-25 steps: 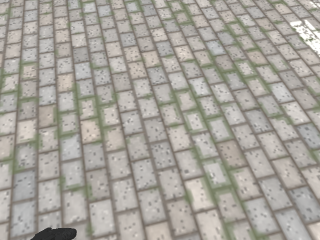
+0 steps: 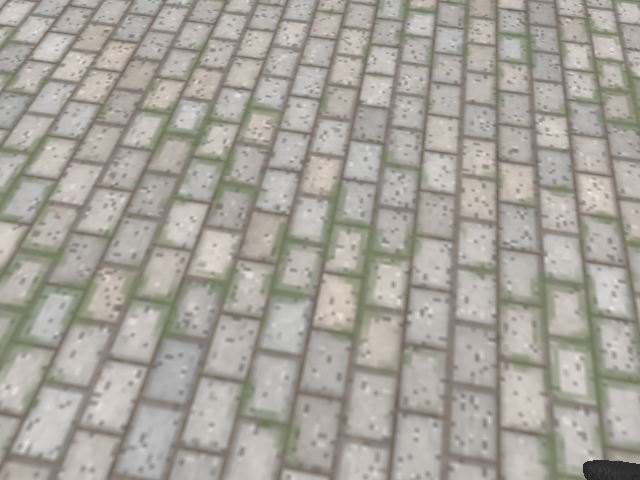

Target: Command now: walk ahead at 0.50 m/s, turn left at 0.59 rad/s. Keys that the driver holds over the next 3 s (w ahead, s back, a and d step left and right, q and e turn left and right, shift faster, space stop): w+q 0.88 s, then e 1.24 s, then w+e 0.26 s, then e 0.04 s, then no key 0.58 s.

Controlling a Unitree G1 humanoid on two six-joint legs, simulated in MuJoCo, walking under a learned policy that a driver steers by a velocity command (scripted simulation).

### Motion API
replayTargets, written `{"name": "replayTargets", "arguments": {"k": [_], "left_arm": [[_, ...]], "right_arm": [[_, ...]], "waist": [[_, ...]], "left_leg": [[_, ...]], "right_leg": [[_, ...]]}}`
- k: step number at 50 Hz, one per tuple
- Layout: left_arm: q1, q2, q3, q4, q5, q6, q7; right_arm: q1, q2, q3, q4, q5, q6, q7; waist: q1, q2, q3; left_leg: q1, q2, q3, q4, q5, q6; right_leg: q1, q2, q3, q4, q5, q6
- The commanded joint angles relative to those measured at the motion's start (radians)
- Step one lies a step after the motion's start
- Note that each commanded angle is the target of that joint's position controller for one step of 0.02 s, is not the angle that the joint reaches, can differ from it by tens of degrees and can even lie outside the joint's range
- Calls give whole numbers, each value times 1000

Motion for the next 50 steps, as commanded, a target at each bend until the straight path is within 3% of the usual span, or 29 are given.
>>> {"name": "replayTargets", "arguments": {"k": [1,2,3,4,8,13,17,20,21,22,23,24,25,26,27,28,29,31,33,35,39,42,44,46,47,48,49,50], "left_arm": [[-134,137,10,-167,-38,-81,-17],[-131,120,5,-160,-23,-90,-10],[-120,122,10,-147,4,-89,-3],[-98,126,15,-142,11,-79,-5],[-137,84,9,-161,28,-44,-4],[-316,41,-9,-217,17,-49,-16],[-384,64,-5,-253,6,-63,-33],[-343,92,8,-250,4,-76,-38],[-283,103,16,-236,5,-81,-35],[-176,130,32,-211,13,-86,-28],[-18,181,46,-197,29,-88,-20],[83,248,64,-163,36,-73,-21],[69,161,45,-171,7,-68,-27],[23,98,28,-184,4,-61,-21],[-30,83,21,-189,15,-52,-18],[-59,65,15,-180,20,-48,-16],[-71,53,9,-174,27,-50,-13],[-72,50,11,-159,19,-58,-12],[-63,78,21,-140,12,-65,-12],[-54,104,29,-128,13,-64,-11],[-43,128,33,-113,9,-51,-5],[6,154,39,-91,-2,-36,-2],[19,175,45,-81,-14,-23,-1],[30,198,48,-69,-25,-8,3],[22,197,43,-65,-29,-2,5],[27,170,28,-62,-22,-5,5],[47,65,-11,-97,37,-15,-2],[176,36,-37,-75,7,-26,-19]], "right_arm": [[295,-190,-56,1,-8,-35,-4],[239,-166,-47,-2,-8,-43,-4],[173,-136,-37,-12,-10,-43,-7],[138,-118,-28,-26,-22,-44,-12],[162,-143,-34,-15,-16,-52,-36],[238,-155,-38,25,-9,-43,-55],[293,-148,-37,60,0,-34,-58],[287,-149,-40,67,-2,-20,-66],[274,-143,-39,64,-3,-15,-66],[257,-116,-28,55,-5,-15,-62],[249,-66,-7,33,-21,-17,-57],[399,0,12,14,7,-25,-56],[403,-97,1,35,16,-28,-60],[290,-158,-17,28,13,-25,-58],[226,-160,-20,15,2,-21,-60],[182,-146,-22,2,-9,-22,-57],[187,-125,-23,-1,-5,-18,-51],[196,-80,-16,-5,5,-7,-44],[158,-55,-8,-27,0,0,-42],[125,-49,-3,-41,-4,-1,-37],[20,-34,7,-59,-2,-16,-11],[-68,-28,12,-91,0,-17,7],[-92,-43,6,-111,0,-15,17],[-45,-67,-9,-112,-20,-17,17],[78,-101,-30,-79,-27,-20,14],[209,-145,-50,-39,-31,-19,-2],[315,-231,-59,-13,-45,-12,-28],[267,-246,-41,-48,-60,-17,-26]], "waist": [[-160,113,-254],[-114,38,-193],[-73,20,-147],[-41,48,-137],[-32,31,-97],[-99,66,-50],[-121,75,-41],[-94,113,-52],[-62,128,-72],[-7,119,-139],[60,39,-289],[4,-299,-434],[15,-256,-387],[42,-151,-246],[28,-77,-162],[11,-65,-97],[-14,-90,-80],[-28,-114,-68],[-28,-94,-49],[-23,-78,-50],[13,-63,-28],[41,-58,-1],[32,-65,8],[-20,-86,-36],[-97,-79,-105],[-168,-51,-177],[-158,169,-320],[-99,278,-555]], "left_leg": [[772,319,-710,-399,-212,246],[638,277,-599,-390,-101,212],[515,236,-502,-394,9,188],[437,210,-456,-413,81,180],[317,166,-355,-453,241,187],[268,105,-303,-438,143,119],[341,138,-384,-364,104,104],[409,163,-457,-275,160,87],[407,152,-463,-231,215,74],[377,99,-433,-116,285,45],[249,41,-364,148,175,7],[-121,-106,-238,482,-351,-71],[-254,-29,-257,629,-395,-83],[-291,10,-239,663,-301,-90],[-263,46,-199,646,-227,-96],[-242,74,-193,600,-181,-97],[-195,101,-190,567,-150,-93],[-166,121,-163,516,-135,-94],[-200,136,-153,448,-100,-102],[-227,144,-147,368,-17,-110],[-176,126,-86,142,186,-100],[-156,109,-41,32,203,-82],[-142,90,-16,-13,138,-56],[4,15,23,-55,36,-18],[177,-24,30,-125,94,11],[424,-21,-1,-188,281,38],[761,230,-283,-94,743,102],[938,499,-679,-157,830,318]], "right_leg": [[-743,53,198,461,34,-55],[-689,11,205,376,121,-63],[-616,-18,208,290,174,-55],[-550,-35,218,248,213,-49],[-519,-6,188,72,332,10],[-456,62,184,-273,607,26],[-428,86,209,-383,609,1],[-369,97,214,-417,482,-33],[-288,106,194,-440,457,-52],[-117,91,190,-468,477,-85],[162,-62,329,-430,443,-148],[516,-293,789,-507,236,-313],[496,-325,923,-573,18,-307],[367,-283,766,-596,15,-262],[234,-242,631,-612,130,-233],[126,-204,535,-636,243,-226],[61,-176,458,-660,310,-214],[11,-154,358,-706,377,-221],[1,-168,293,-738,451,-240],[26,-174,227,-751,524,-247],[46,-137,71,-753,598,-210],[105,-156,18,-744,613,-192],[163,-178,-8,-705,712,-177],[176,-179,-22,-556,1101,-164],[151,-155,-36,-403,1196,-142],[26,-113,-57,-218,1115,-101],[-258,-21,-56,125,366,-47],[-453,109,125,438,-199,-11]]}}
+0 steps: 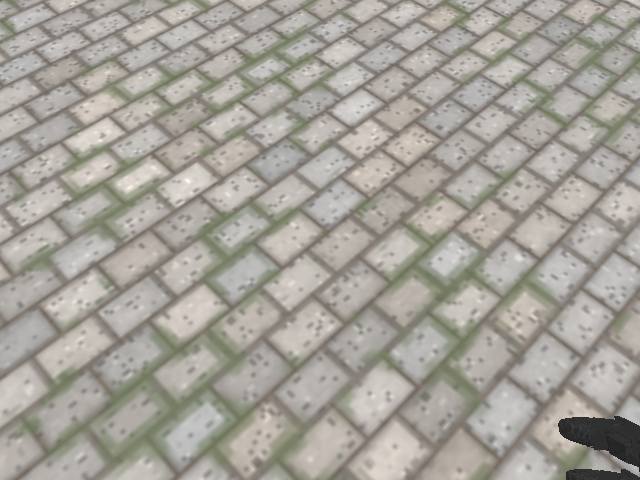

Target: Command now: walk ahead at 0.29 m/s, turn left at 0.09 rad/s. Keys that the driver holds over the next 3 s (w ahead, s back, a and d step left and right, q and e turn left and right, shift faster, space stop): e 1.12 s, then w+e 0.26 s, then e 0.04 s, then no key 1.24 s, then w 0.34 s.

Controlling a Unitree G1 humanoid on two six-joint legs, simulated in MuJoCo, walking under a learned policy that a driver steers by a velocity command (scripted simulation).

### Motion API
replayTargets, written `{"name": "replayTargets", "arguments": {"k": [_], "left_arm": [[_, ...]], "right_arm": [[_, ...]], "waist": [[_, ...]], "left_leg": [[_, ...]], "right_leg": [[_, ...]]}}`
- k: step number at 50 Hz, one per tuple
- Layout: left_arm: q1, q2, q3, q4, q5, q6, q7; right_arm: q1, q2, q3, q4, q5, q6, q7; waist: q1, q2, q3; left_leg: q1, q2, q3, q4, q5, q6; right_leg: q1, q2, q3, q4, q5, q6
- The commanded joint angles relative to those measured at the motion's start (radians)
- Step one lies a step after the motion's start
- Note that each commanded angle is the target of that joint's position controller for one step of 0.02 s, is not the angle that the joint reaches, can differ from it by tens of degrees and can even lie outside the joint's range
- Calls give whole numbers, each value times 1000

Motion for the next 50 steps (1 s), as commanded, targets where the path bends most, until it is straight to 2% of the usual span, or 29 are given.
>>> {"name": "replayTargets", "arguments": {"k": [1,2,3,4,5,7,9,11,14,17,21,23,24,25,26,27,28,29,30,32,35,38,43,45,46,47,48,49,50], "left_arm": [[40,162,11,-48,-29,-26,-14],[-40,149,11,-82,-49,-23,-16],[-50,116,6,-70,-34,-16,-4],[-40,113,11,-59,-20,-1,5],[5,105,13,-38,-17,21,10],[59,75,15,-19,-12,51,23],[19,74,20,-44,-5,66,35],[-38,68,19,-74,0,71,33],[-104,59,18,-112,-1,78,19],[-147,67,22,-148,1,88,3],[-162,66,29,-187,-3,99,-19],[-112,71,37,-182,-1,96,-25],[-70,136,60,-179,4,92,-13],[-29,274,93,-192,12,88,10],[-2,252,79,-201,38,73,2],[-15,218,69,-207,34,54,-9],[-61,197,66,-209,20,40,-4],[-105,173,62,-214,1,38,2],[-139,151,54,-222,-10,43,13],[-147,156,54,-234,-1,54,24],[-136,175,62,-241,-2,62,35],[-152,187,67,-250,-2,73,40],[-180,182,64,-262,-1,85,32],[-207,175,59,-270,-9,91,35],[-220,167,56,-276,-15,95,38],[-195,135,46,-279,-10,96,40],[-137,75,29,-287,1,91,37],[-136,146,51,-297,2,82,35],[-111,213,74,-272,-1,81,34]], "right_arm": [[315,-187,-54,-8,-19,-3,-14],[265,-166,-44,13,-11,-11,-10],[213,-140,-37,34,0,-20,-8],[164,-112,-30,41,4,-24,-9],[126,-102,-27,47,-6,-28,-8],[67,-82,-22,61,-27,-45,-12],[33,-98,-28,78,-29,-49,-26],[39,-110,-33,99,-23,-38,-45],[48,-123,-38,121,-19,-14,-65],[62,-142,-46,141,-9,9,-67],[63,-170,-60,155,18,31,-64],[66,-162,-62,170,38,37,-67],[126,-138,-59,190,27,34,-64],[101,-96,-45,148,-20,24,-59],[13,-88,-38,116,-25,23,-58],[-9,-124,-49,121,-2,26,-54],[-11,-114,-49,125,16,27,-56],[-2,-114,-51,138,13,30,-65],[-4,-133,-58,141,5,33,-74],[18,-115,-55,149,8,33,-74],[9,-93,-46,153,14,31,-75],[1,-94,-43,156,14,33,-69],[10,-116,-49,159,20,17,-51],[55,-121,-53,170,20,4,-41],[94,-126,-58,184,20,-2,-38],[122,-174,-70,190,8,-2,-41],[93,-256,-84,176,-9,7,-52],[93,-236,-78,170,-40,7,-47],[52,-184,-62,149,-34,3,-48]], "waist": [[-191,69,-539],[-165,76,-371],[-120,17,-275],[-86,39,-220],[-51,63,-201],[-11,76,-197],[-10,89,-162],[-29,86,-147],[-58,78,-126],[-76,72,-112],[-73,88,-117],[-37,70,-133],[-37,-30,-164],[-53,-301,-195],[3,-307,-270],[12,-171,-276],[-17,-132,-235],[-38,-87,-201],[-55,-93,-192],[-74,-120,-209],[-63,-122,-215],[-55,-149,-205],[-48,-190,-175],[-75,-192,-177],[-99,-182,-175],[-90,-112,-188],[-25,164,-183],[-44,254,-165],[-35,159,-144]], "left_leg": [[845,420,-520,-114,749,293],[728,369,-350,-128,737,243],[596,313,-275,-168,639,191],[486,285,-221,-212,574,170],[372,264,-162,-262,551,161],[267,254,-82,-317,534,172],[250,255,-31,-346,475,171],[282,257,1,-360,376,162],[320,277,21,-375,231,162],[373,311,22,-347,196,161],[449,343,28,-238,286,123],[429,302,79,-112,290,51],[368,224,135,38,190,-25],[70,81,198,334,-215,-127],[-105,-37,31,554,-631,-160],[-139,-10,-70,648,-611,-149],[-168,11,-88,639,-525,-136],[-184,25,-94,585,-453,-135],[-160,34,-103,541,-395,-138],[-94,7,-96,491,-332,-153],[-55,-12,-102,333,-289,-174],[22,-24,-110,224,-255,-183],[118,-44,-119,62,-260,-162],[193,-47,-111,-89,-193,-142],[273,-38,-99,-215,-83,-126],[384,74,-179,-263,-8,-85],[469,286,-403,-279,198,27],[409,413,-558,-303,281,183],[380,392,-484,-298,254,194]], "right_leg": [[-512,63,287,644,-175,-4],[-579,28,265,592,-134,-8],[-574,-11,242,507,-70,-1],[-531,-31,234,454,-16,10],[-432,-31,223,447,38,25],[-345,-18,212,416,118,51],[-378,-17,207,348,170,61],[-413,-30,202,267,237,57],[-429,-37,181,171,272,48],[-439,-29,152,104,225,30],[-405,4,101,-23,159,-13],[-277,48,70,-217,322,-57],[-150,30,153,-305,601,-102],[59,-197,476,-278,1088,-237],[110,-326,678,-319,1149,-423],[110,-287,601,-330,1095,-415],[85,-226,517,-322,999,-357],[57,-185,474,-326,922,-308],[26,-165,455,-337,877,-283],[-10,-136,439,-345,888,-277],[-11,-121,447,-343,837,-273],[-76,-105,478,-349,703,-265],[-124,-86,584,-335,580,-250],[-128,-62,616,-296,577,-223],[-157,-32,610,-267,527,-190],[-241,19,570,-188,372,-141],[-410,171,392,25,19,-76],[-513,198,318,243,-181,-30],[-516,147,331,387,-123,-9]]}}
Over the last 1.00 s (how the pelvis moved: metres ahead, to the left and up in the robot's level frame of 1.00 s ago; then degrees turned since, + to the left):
0.52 0.13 0.00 34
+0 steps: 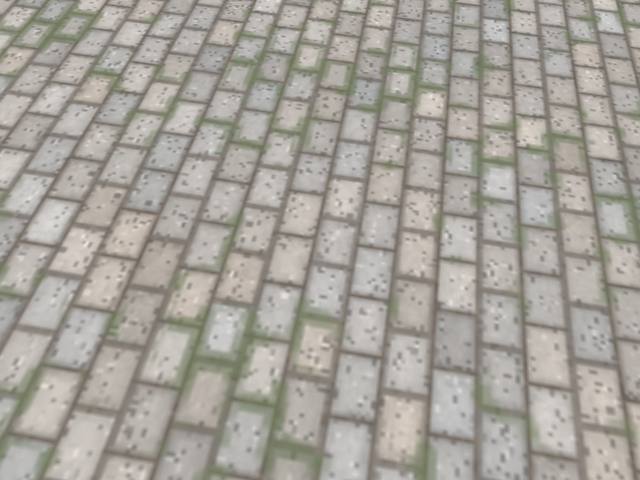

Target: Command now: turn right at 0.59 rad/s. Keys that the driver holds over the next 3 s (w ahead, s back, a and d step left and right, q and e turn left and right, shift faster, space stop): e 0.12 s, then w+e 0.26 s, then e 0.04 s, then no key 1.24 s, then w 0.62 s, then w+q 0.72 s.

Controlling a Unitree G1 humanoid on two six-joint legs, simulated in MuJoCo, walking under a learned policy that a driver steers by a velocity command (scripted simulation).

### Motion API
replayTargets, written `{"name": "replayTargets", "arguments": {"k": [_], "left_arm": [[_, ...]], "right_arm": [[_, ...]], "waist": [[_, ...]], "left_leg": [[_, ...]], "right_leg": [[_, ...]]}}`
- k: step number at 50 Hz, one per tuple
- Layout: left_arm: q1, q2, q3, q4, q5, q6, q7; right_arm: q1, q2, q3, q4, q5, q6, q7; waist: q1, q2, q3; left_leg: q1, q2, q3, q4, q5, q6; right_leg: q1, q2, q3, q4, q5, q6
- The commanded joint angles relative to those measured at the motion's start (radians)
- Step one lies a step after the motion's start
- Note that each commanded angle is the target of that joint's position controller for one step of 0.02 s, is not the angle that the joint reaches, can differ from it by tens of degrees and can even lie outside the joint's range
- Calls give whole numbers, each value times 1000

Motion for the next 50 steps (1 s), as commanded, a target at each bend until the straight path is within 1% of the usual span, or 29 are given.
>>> {"name": "replayTargets", "arguments": {"k": [1,3,5,6,8,11,16,18,19,20,21,22,23,24,25,27,29,31,35,38,39,40,41,42,43,44,46,48,50], "left_arm": [[78,189,64,-43,-2,-11,1],[81,139,54,-31,-3,7,1],[38,100,39,-58,-13,8,-6],[10,87,33,-74,-16,6,-8],[-27,74,23,-96,-15,3,-16],[-47,60,9,-117,-8,-6,-34],[29,65,11,-92,-9,-20,-53],[168,70,24,-27,-12,-23,-51],[294,115,48,11,-20,-26,-43],[357,257,75,-8,-12,-36,-30],[326,241,62,-46,6,-69,-47],[260,169,40,-54,10,-89,-51],[212,126,27,-57,4,-99,-46],[169,111,20,-67,1,-95,-39],[136,107,15,-75,3,-89,-29],[127,111,13,-79,17,-83,-9],[130,109,11,-69,16,-77,3],[146,115,13,-51,12,-70,10],[178,111,11,-11,10,-64,6],[144,98,5,4,4,-63,2],[144,96,3,11,2,-65,2],[162,79,-3,4,21,-72,2],[289,31,-19,8,39,-77,-3],[251,43,-21,22,36,-66,-4],[202,85,-7,12,11,-48,-6],[170,86,-2,14,2,-31,-1],[171,63,-3,28,8,0,8],[203,18,-16,57,14,3,9],[247,6,-16,96,21,-7,3]], "right_arm": [[-64,-133,-26,-85,-5,-12,-10],[-80,-111,-15,-90,19,-6,-21],[-40,-121,-14,-79,12,4,-33],[-13,-130,-17,-75,9,9,-38],[42,-154,-26,-68,14,13,-41],[47,-197,-39,-71,26,5,-31],[29,-221,-48,-68,55,-17,8],[21,-175,-36,-60,60,-19,17],[15,-111,-16,-63,42,-24,23],[-43,-27,12,-135,-5,-34,27],[-108,-92,-1,-173,16,-58,26],[-98,-144,-15,-169,43,-67,33],[-62,-166,-21,-145,41,-71,37],[-44,-164,-22,-120,22,-69,35],[-29,-161,-23,-109,11,-64,35],[-10,-116,-11,-94,10,-55,38],[-27,-79,4,-94,14,-47,37],[-71,-58,16,-105,15,-45,40],[-110,-76,14,-116,19,-52,57],[-47,-106,0,-98,8,-64,57],[-2,-121,-6,-85,-3,-71,52],[45,-171,-15,-82,-14,-76,41],[79,-188,-12,-74,-25,-69,32],[111,-94,11,-59,-10,-57,33],[78,-75,23,-50,13,-52,37],[21,-80,23,-53,19,-45,36],[-84,-80,27,-67,12,-31,33],[-128,-94,20,-67,2,-13,27],[-125,-95,20,-56,13,-3,17]], "waist": [[36,185,-82],[21,184,-50],[-7,199,-44],[-28,207,-54],[-70,209,-87],[-85,229,-69],[-34,198,-29],[32,144,-53],[81,27,-93],[79,-280,-95],[98,-203,-96],[60,-147,-28],[28,-116,3],[12,-69,-8],[-4,-66,-13],[-19,-57,-52],[-16,-46,-61],[6,-64,-59],[30,-67,-50],[-14,-62,-61],[-43,-42,-88],[-49,18,-170],[8,167,-316],[-46,243,-360],[-38,205,-283],[-23,157,-200],[15,160,-88],[30,203,-69],[46,178,-113]], "left_leg": [[140,356,-305,-181,350,219],[153,289,-190,-177,311,182],[179,264,-116,-187,337,191],[222,275,-106,-187,356,201],[284,302,-112,-226,138,207],[241,325,-101,-285,-96,196],[116,333,-13,-273,-174,163],[2,289,71,-129,-187,118],[-125,227,159,121,-161,65],[-462,84,215,546,-366,-33],[-604,26,27,685,-401,-36],[-621,83,-3,704,-328,-23],[-583,116,4,675,-233,-17],[-536,130,9,624,-165,-23],[-476,133,16,572,-101,-36],[-377,101,47,514,6,-59],[-317,81,58,378,88,-69],[-261,65,64,240,165,-66],[-198,47,59,114,208,-38],[-104,25,70,8,208,11],[1,22,71,-75,365,37],[172,119,-27,-42,739,82],[427,310,-227,24,954,247],[434,397,-356,-39,939,342],[352,383,-360,-96,669,324],[269,351,-325,-139,435,283],[76,288,-239,-219,131,212],[-32,228,-161,-243,39,179],[-57,199,-101,-210,-14,158]], "right_leg": [[-169,-56,-31,390,-89,44],[-209,-70,-55,447,5,80],[-215,-83,-111,387,50,99],[-227,-95,-125,337,57,106],[-226,-129,-150,232,71,106],[-148,-157,-197,89,56,77],[84,-137,-276,-170,110,-12],[305,-86,-317,-291,163,-52],[486,-128,-205,-335,135,-97],[626,-404,289,-431,173,-236],[563,-494,530,-540,147,-374],[526,-481,416,-539,259,-349],[483,-428,272,-510,439,-299],[456,-381,175,-495,571,-258],[421,-348,101,-494,702,-232],[380,-308,5,-485,909,-211],[358,-275,-63,-476,952,-188],[342,-258,-95,-465,943,-166],[350,-288,-58,-430,908,-168],[370,-281,-25,-328,921,-151],[360,-244,-37,-263,948,-121],[304,-181,-60,-159,818,-73],[141,-109,-64,39,427,-7],[76,-56,-43,195,-183,41],[21,-77,-24,264,-278,54],[-16,-103,-42,287,-244,63],[34,-149,-76,142,-172,76],[158,-140,-130,-38,-73,74],[284,-122,-175,-217,182,52]]}}
Over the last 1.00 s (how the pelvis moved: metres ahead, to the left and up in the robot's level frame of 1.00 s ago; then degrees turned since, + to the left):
0.16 -0.01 0.02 -32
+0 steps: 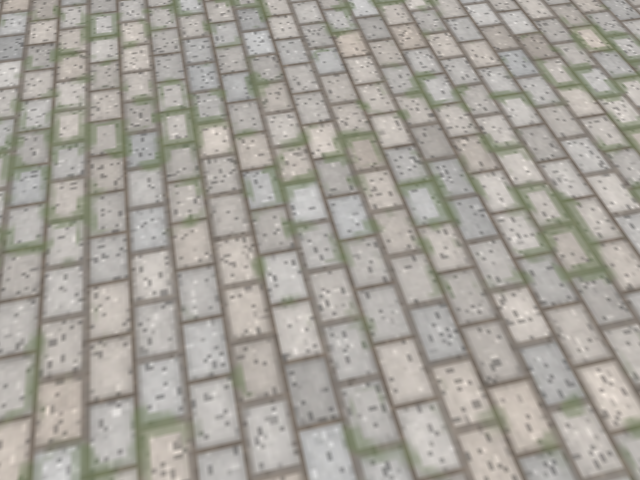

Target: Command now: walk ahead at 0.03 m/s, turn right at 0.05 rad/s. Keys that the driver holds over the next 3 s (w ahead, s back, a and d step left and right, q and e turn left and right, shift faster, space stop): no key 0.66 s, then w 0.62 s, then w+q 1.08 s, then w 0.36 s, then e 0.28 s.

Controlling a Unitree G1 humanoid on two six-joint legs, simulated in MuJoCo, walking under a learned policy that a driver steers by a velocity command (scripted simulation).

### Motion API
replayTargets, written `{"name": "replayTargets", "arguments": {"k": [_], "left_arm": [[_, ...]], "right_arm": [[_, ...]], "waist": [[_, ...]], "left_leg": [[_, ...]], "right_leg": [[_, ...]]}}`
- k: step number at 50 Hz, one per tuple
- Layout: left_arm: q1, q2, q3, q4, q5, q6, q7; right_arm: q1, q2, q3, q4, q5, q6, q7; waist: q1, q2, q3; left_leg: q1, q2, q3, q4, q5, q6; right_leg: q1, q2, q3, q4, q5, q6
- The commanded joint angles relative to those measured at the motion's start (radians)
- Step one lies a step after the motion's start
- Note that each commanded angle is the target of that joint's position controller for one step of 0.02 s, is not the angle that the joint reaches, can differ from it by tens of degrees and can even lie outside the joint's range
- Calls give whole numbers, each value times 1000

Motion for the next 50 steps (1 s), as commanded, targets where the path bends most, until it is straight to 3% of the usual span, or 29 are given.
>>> {"name": "replayTargets", "arguments": {"k": [1,2,3,4,5,6,10,19,27,33,35,37,39,40,42,44,45,46,47,48,49,50], "left_arm": [[164,62,23,24,14,-5,-3],[132,78,23,10,29,-6,-3],[84,122,27,-19,32,-8,2],[44,131,27,-7,27,-16,1],[8,87,16,-19,27,-30,-3],[3,77,12,-11,30,-43,-3],[73,88,15,24,14,-76,-4],[88,76,11,73,7,-62,-6],[81,70,8,128,7,-60,-7],[84,65,3,170,7,-59,-5],[110,77,8,195,0,-54,-1],[116,125,24,191,-10,-54,3],[135,168,40,196,-20,-74,7],[138,157,39,199,-17,-88,8],[125,134,39,199,-23,-103,3],[57,137,40,184,-33,-99,-4],[42,135,38,174,-26,-100,-7],[7,87,22,152,-19,-107,-9],[6,33,9,107,-14,-124,-4],[4,61,18,107,-41,-139,-5],[8,74,22,111,-60,-150,-14],[13,78,25,122,-56,-157,-18]], "right_arm": [[-74,-136,-30,-54,11,3,-16],[-48,-107,-18,-40,8,1,-16],[-30,-100,-14,-31,-3,3,-16],[-22,-87,-14,-32,-6,4,-15],[-42,-100,-14,-27,-10,3,-18],[-34,-104,-17,-18,-5,-1,-21],[-4,-116,-22,29,9,-8,-27],[-4,-121,-26,121,17,17,-34],[-12,-131,-30,184,18,30,-48],[-13,-130,-32,219,17,33,-54],[3,-116,-30,236,21,36,-54],[-40,-113,-32,219,23,26,-49],[-107,-106,-30,176,35,-6,-35],[-110,-106,-32,167,42,-24,-27],[-84,-103,-32,165,51,-54,-8],[63,-99,-41,228,49,-67,4],[180,-127,-60,278,41,-64,2],[312,-198,-84,304,37,-65,-2],[428,-286,-97,316,37,-70,4],[359,-210,-66,303,25,-87,7],[279,-161,-50,274,26,-99,6],[230,-132,-40,254,23,-105,9]], "waist": [[58,140,-153],[43,104,-134],[9,37,-86],[-39,-83,-45],[-26,-75,-22],[-32,-76,-22],[-7,-15,-84],[1,17,-96],[-3,14,-85],[-5,11,-69],[-1,-20,-67],[24,-101,28],[47,-162,134],[43,-160,159],[22,-131,150],[-55,-93,75],[-96,-68,10],[-150,92,-42],[-163,348,-122],[-119,237,-90],[-81,172,-10],[-55,124,12]], "left_leg": [[-13,169,-172,-168,-210,105],[-35,143,-154,-152,-309,50],[-25,103,-117,-108,-366,-1],[103,58,-61,-83,-267,-36],[167,57,-64,-34,-181,-44],[186,58,-64,-13,-121,-32],[173,72,-76,17,110,-2],[208,71,-74,36,217,-15],[224,72,-75,23,208,-21],[223,70,-73,7,173,-26],[194,21,-20,48,-81,-28],[26,-24,34,169,-318,-31],[-131,27,-6,300,-317,-3],[-201,57,-33,336,-349,13],[-225,89,-47,261,-381,40],[87,29,33,51,-182,37],[289,-15,40,41,-110,26],[433,125,-195,-74,-202,81],[576,358,-668,-258,-302,232],[537,406,-756,-288,-356,268],[480,383,-638,-281,-330,241],[444,337,-523,-286,-282,201]], "right_leg": [[205,16,-66,-219,273,-23],[203,-17,-23,-257,301,-46],[112,-88,66,-326,202,-82],[-76,-75,69,-346,-30,-113],[-130,-59,59,-377,-80,-106],[-129,-57,55,-380,-31,-87],[20,-38,20,-299,315,-62],[82,-30,-1,-282,526,-75],[94,-24,-14,-304,532,-76],[84,-18,-21,-326,471,-75],[81,-17,-6,-365,198,-102],[56,-110,140,-464,-194,-185],[49,-261,337,-565,-315,-275],[89,-294,366,-568,-247,-294],[167,-291,311,-523,-76,-277],[54,-201,159,-441,74,-218],[-35,-142,94,-346,213,-191],[-154,-35,-38,-54,318,-124],[-360,94,-84,286,-13,-58],[-445,58,48,472,-96,-75],[-499,7,66,522,-11,-104],[-498,-41,43,503,90,-123]]}}
Over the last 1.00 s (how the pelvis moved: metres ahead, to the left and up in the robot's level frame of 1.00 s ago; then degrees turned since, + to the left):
0.16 -0.10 0.00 -22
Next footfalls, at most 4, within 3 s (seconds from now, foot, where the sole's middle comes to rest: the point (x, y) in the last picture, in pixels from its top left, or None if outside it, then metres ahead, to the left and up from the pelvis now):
0.04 right None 0.04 -0.14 -0.77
1.42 right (385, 449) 0.52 -0.11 -0.77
1.96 left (239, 355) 0.74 0.21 -0.77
2.46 right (257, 234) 1.10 0.19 -0.77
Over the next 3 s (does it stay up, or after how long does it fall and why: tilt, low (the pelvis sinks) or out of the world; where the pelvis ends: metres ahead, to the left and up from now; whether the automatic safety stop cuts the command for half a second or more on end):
stays up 1.08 0.36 -0.01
